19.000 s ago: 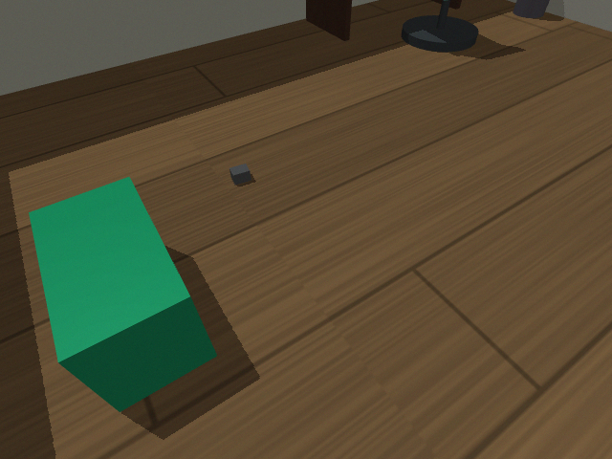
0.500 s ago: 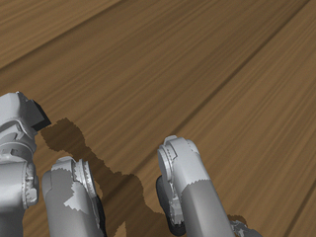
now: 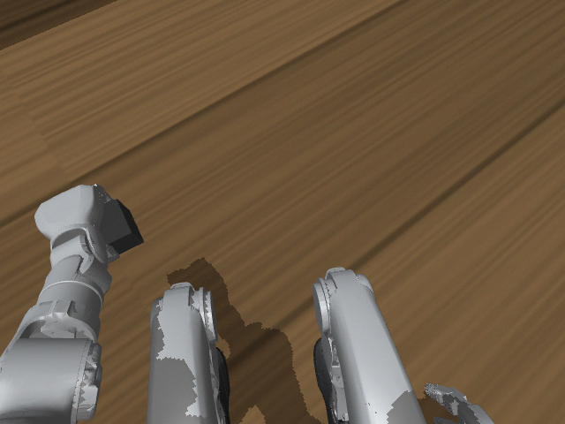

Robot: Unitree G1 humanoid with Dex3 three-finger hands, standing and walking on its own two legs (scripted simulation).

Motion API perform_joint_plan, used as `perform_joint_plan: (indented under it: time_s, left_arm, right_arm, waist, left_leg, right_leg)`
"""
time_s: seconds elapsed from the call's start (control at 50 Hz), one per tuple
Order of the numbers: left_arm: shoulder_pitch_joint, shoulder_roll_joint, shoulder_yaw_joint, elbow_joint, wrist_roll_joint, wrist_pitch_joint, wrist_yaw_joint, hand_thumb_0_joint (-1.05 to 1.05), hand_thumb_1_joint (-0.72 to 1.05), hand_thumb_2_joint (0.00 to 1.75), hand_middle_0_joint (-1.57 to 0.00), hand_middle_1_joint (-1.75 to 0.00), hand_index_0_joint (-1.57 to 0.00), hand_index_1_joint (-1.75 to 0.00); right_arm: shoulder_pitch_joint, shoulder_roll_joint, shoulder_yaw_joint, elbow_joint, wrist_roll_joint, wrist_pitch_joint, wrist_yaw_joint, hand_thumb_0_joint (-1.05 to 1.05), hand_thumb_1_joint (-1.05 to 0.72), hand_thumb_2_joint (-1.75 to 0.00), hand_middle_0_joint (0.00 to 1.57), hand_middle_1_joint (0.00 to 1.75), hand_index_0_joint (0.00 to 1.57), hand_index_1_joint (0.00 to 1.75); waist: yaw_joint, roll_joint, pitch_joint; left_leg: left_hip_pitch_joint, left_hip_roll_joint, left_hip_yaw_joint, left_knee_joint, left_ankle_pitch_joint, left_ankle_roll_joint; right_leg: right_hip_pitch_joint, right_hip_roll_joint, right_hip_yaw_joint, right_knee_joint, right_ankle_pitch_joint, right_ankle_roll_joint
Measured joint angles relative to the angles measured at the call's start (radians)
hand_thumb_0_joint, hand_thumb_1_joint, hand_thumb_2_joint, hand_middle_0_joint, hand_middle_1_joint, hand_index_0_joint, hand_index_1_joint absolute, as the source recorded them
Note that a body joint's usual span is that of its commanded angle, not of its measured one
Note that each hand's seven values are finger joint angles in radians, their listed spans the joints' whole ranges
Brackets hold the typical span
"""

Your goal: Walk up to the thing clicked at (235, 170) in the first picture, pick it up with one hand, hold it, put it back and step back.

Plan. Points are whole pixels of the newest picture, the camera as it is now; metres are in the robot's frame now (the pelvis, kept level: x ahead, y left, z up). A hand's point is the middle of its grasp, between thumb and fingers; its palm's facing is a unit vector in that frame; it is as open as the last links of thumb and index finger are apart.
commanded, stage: lift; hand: left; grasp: from above
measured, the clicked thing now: (105, 233) +0.42 +0.28 -0.15
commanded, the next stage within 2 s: hold in 1.14 s
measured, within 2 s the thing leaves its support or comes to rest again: neither
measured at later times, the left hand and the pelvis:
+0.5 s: hand out of the picture +0.36 +0.28 +0.10, palm faces -0.37 -0.25 -0.90, open 9.4 cm; pelvis +0.02 +0.00 +0.19, yaw +3 degrees
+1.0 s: hand out of the picture +0.37 +0.26 +0.23, palm faces -0.39 -0.26 -0.88, open 9.4 cm; pelvis +0.07 +0.01 +0.31, yaw +5 degrees
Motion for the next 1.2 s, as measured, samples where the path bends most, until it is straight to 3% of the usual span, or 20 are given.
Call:
perform_joint_plan:
  time_s: [0.24, 0.42, 0.56, 0.86, 1.2]
  left_arm:
    - [0.151, -0.037, -0.087, -0.219, -0.032, 0.096, -0.076, -0.02, 0.01, 0.46, -0.78, -0.48, -0.84, -0.42]
    - [0.255, -0.081, -0.157, -0.294, -0.066, 0.187, -0.1, -0.02, 0.01, 0.47, -0.79, -0.45, -0.84, -0.42]
    - [0.319, -0.108, -0.202, -0.317, -0.093, 0.212, -0.097, -0.02, 0.01, 0.46, -0.78, -0.44, -0.84, -0.42]
    - [0.32, -0.151, -0.224, -0.24, -0.105, 0.208, -0.092, -0.02, 0.02, 0.45, -0.78, -0.47, -0.83, -0.43]
    - [0.338, -0.179, -0.235, -0.239, -0.095, 0.205, -0.093, -0.02, 0.01, 0.46, -0.78, -0.47, -0.84, -0.42]
  right_arm:
    - [-0.031, 0.02, -0.008, -0.052, 0.047, 0.044, -0.123, 0.01, -0.9, -0.9, 0.2, 0.3, 0.2, 0.3]
    - [-0.025, 0.038, 0.005, -0.03, 0.08, 0.039, -0.196, 0.01, -0.89, -0.9, 0.2, 0.3, 0.2, 0.3]
    - [-0.002, 0.049, 0.011, -0.004, 0.094, 0.018, -0.231, 0.01, -0.89, -0.9, 0.21, 0.3, 0.2, 0.3]
    - [0.062, 0.046, 0.012, 0.015, 0.091, -0.014, -0.245, 0.01, -0.89, -0.9, 0.21, 0.3, 0.2, 0.3]
    - [0.084, 0.036, 0.003, 0.023, 0.088, -0.004, -0.219, 0.01, -0.88, -0.9, 0.21, 0.3, 0.2, 0.3]
  waist:
    - [0.015, -0.006, -0.039]
    - [0.025, -0.013, -0.037]
    - [0.032, -0.017, -0.014]
    - [0.027, -0.018, 0.053]
    - [0.046, -0.029, 0.088]
  left_leg:
    - [0.274, 0.004, 0.016, -0.256, 0.031, 0.002]
    - [0.569, 0.006, 0.037, -0.512, 0.066, 0.004]
    - [0.811, 0.007, 0.055, -0.714, 0.102, 0.006]
    - [1.208, 0.002, 0.091, -1.075, 0.192, 0.012]
    - [1.49, -0.011, 0.113, -1.346, 0.273, 0.014]
  right_leg:
    - [0.273, -0.009, -0.001, -0.261, 0.037, -0.006]
    - [0.563, -0.015, 0.006, -0.518, 0.077, -0.009]
    - [0.801, -0.018, 0.014, -0.721, 0.119, -0.01]
    - [1.189, -0.028, 0.035, -1.081, 0.216, -0.006]
    - [1.461, -0.042, 0.048, -1.342, 0.295, -0.003]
